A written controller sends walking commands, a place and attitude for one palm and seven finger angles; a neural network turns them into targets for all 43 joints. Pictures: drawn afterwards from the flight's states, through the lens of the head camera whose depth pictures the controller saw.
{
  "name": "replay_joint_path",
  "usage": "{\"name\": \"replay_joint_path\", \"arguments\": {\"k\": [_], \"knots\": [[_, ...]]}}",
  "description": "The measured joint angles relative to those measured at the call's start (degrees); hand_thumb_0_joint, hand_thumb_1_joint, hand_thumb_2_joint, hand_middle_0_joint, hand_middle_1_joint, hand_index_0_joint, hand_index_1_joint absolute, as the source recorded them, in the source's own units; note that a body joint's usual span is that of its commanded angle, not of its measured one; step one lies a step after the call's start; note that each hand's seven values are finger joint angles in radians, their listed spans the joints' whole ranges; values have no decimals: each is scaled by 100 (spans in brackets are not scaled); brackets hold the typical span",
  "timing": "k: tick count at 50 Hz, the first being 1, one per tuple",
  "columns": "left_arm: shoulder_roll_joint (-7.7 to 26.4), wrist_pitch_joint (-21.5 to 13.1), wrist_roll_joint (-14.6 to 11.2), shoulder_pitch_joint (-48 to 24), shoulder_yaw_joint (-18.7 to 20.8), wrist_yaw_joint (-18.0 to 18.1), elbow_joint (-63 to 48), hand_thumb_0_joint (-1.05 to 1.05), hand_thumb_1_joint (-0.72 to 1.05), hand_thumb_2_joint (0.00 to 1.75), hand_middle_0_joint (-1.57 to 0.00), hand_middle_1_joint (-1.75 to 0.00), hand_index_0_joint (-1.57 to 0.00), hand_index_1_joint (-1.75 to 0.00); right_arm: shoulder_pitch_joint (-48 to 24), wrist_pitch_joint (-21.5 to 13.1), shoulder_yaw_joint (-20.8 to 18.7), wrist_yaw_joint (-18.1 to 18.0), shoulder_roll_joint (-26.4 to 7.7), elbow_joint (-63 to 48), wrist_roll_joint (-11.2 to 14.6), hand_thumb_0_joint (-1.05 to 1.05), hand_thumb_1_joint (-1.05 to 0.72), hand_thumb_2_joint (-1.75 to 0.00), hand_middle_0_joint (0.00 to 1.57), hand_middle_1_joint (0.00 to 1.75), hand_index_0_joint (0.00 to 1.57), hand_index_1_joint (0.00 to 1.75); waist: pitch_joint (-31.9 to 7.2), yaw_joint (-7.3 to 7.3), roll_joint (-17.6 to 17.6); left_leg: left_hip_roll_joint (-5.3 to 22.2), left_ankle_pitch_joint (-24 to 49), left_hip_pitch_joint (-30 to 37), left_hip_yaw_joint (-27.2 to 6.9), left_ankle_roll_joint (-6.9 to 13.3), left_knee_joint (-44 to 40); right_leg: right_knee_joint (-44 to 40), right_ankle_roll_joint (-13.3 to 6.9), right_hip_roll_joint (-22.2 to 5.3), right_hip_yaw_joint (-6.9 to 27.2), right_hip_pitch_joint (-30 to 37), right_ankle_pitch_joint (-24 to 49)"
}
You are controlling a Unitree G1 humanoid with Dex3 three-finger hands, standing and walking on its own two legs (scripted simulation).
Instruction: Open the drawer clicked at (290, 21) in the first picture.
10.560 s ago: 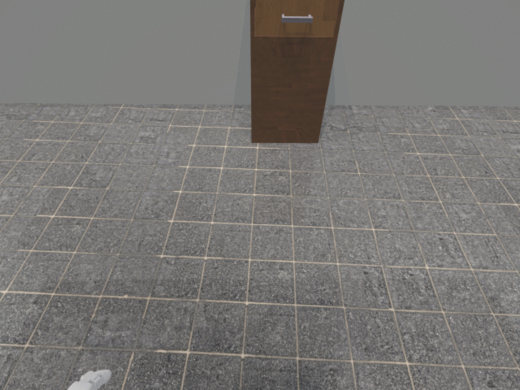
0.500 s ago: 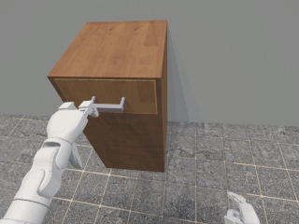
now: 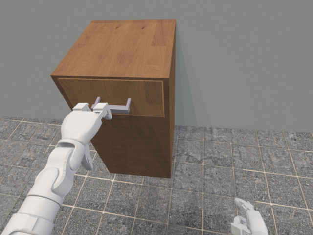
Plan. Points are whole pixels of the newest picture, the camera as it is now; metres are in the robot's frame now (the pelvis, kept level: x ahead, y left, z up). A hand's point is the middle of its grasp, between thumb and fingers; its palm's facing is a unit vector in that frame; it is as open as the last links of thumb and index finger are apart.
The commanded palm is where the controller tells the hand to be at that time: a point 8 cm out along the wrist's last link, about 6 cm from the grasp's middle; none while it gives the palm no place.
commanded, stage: move the hooked fingers above the handle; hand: left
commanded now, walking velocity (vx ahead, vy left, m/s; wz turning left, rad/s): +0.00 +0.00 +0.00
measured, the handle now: (112, 104) +0.54 +0.25 -0.03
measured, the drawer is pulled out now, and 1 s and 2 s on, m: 0.00 0.00 0.00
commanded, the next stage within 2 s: none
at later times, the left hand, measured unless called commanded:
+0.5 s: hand (102, 120) +0.40 +0.22 +0.05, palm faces -0.01 -0.04 -1.00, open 13.9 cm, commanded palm +0.38 +0.24 +0.11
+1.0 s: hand (105, 110) +0.45 +0.23 +0.04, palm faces -0.01 -0.01 -1.00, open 13.9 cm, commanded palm +0.43 +0.24 +0.09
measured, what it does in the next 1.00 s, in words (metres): stands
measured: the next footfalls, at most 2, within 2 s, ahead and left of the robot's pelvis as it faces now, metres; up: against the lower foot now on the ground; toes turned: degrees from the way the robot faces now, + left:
none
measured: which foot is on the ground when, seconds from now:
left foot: down 0.00-1.00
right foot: down 0.00-1.00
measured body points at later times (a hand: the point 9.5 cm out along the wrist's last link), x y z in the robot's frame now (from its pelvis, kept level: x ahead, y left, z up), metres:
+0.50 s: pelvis +0.00 +0.00 -0.01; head +0.06 -0.02 +0.44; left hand +0.40 +0.22 +0.10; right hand +0.11 -0.26 -0.14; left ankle -0.03 +0.12 -0.74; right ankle +0.02 -0.12 -0.74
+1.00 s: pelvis +0.00 +0.00 -0.01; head +0.08 -0.01 +0.43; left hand +0.44 +0.23 +0.09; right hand +0.09 -0.27 -0.15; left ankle -0.03 +0.12 -0.74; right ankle +0.02 -0.12 -0.74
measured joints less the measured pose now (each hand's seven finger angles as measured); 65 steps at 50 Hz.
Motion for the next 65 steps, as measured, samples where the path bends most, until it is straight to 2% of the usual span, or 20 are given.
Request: {"name": "replay_joint_path", "arguments": {"k": [4, 8, 14, 19, 24, 29, 35, 41, 47, 52, 58, 62, 65], "knots": [[10, -168, 68, -343, 53, 179, 369, 0, -49, 30, -32, -120, -32, -120, 80, -47, -32, -25, 27, 25, 16, 1, -91, -90, 20, 30, 20, 30, -23, -44, -48, 8, -14, -112, 8, -8, 63, 48, -9, 7, 10, -110, -1], [16, -107, 119, -682, 122, 319, 779, 0, -49, 30, -32, -120, -32, -120, 208, -46, -78, -24, 1, 86, 41, 1, -91, -90, 20, 30, 20, 30, -71, -96, -52, 11, -28, -230, 28, -6, 108, 85, -9, 12, 31, -234, -2], [38, 37, 114, -968, 169, 241, 1308, 0, -49, 30, -31, -120, -32, -120, 438, 20, -149, -25, -91, 133, 63, 1, -91, -90, 20, 30, 20, 30, -136, -202, -20, 13, -60, -388, 73, 10, 162, 140, 4, 17, 79, -412, -16], [23, -193, 122, -1044, 178, 211, 1474, 0, -49, 30, -31, -120, -32, -120, 616, 32, -227, -42, -135, 151, 48, 1, -91, -90, 20, 30, 20, 30, -157, -274, -47, 15, -117, -515, 87, 18, 256, 232, 9, 18, 96, -545, -66], [38, -445, 253, -1252, 289, 465, 1757, 0, -49, 30, -32, -120, -32, -120, 692, 17, -282, -46, -131, 194, 45, 1, -91, -90, 20, 30, 20, 30, -171, -348, -101, 28, -183, -683, 87, 13, 389, 344, 1, 26, 100, -707, -118], [92, -363, 351, -1596, 390, 715, 2221, 0, -49, 30, -32, -120, -32, -120, 719, 3, -323, -13, -123, 240, 53, 1, -91, -90, 20, 30, 20, 30, -225, -402, -91, 38, -226, -871, 89, 11, 494, 421, -2, 34, 104, -885, -142], [140, -213, 292, -1798, 429, 618, 2610, 0, -49, 30, -31, -120, -32, -120, 779, 48, -339, 19, -114, 244, 60, 1, -91, -90, 20, 30, 20, 30, -350, -446, -49, 51, -257, -980, 109, 21, 527, 432, 9, 50, 124, -994, -152], [67, -439, 326, -1920, 314, 532, 2798, 0, -49, 30, -31, -120, -32, -120, 824, 87, -342, 18, -118, 212, 44, 0, -91, -90, 20, 30, 20, 30, -381, -468, -71, 47, -309, -1058, 86, 29, 626, 502, 17, 40, 106, -1050, -196], [114, -681, 553, -2275, 426, 840, 3192, 0, -49, 30, -32, -120, -32, -120, 795, 66, -330, 9, -97, 201, 6, 0, -91, -90, 20, 30, 20, 30, -363, -562, -143, 42, -358, -1323, 74, 32, 815, 660, 14, 29, 101, -1298, -230], [269, -501, 614, -2718, 510, 1057, 3689, 0, -49, 30, -32, -120, -32, -120, 845, 43, -342, 40, -95, 254, -14, 0, -91, -90, 20, 30, 20, 30, -391, -656, -148, 50, -385, -1586, 73, 36, 947, 743, 17, 33, 104, -1541, -227], [298, -351, 501, -2990, 454, 873, 4108, 0, -49, 30, -31, -120, -32, -120, 1055, 99, -378, 73, -131, 343, -27, 0, -91, -90, 20, 30, 20, 30, -481, -725, -88, 63, -407, -1710, 97, 58, 982, 716, 42, 50, 128, -1648, -204], [291, -526, 533, -3095, 439, 752, 4262, 0, -49, 30, -31, -120, -32, -120, 1165, 125, -357, 53, -138, 367, -31, 0, -91, -90, 21, 30, 20, 30, -485, -819, -121, 67, -440, -1784, 110, 71, 1043, 755, 53, 53, 143, -1718, -218], [313, -735, 618, -3123, 543, 826, 4219, 0, -49, 30, -31, -120, -32, -120, 1228, 127, -362, 49, -137, 358, -68, 0, -91, -90, 21, 30, 20, 30, -494, -893, -156, 74, -474, -1902, 129, 77, 1130, 824, 56, 60, 165, -1839, -233]]}}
